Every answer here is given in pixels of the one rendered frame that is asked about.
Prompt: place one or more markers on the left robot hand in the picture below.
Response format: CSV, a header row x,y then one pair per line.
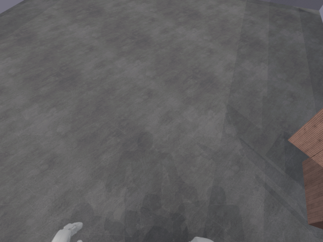
x,y
68,231

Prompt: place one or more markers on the cupboard door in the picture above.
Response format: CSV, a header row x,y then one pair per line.
x,y
309,138

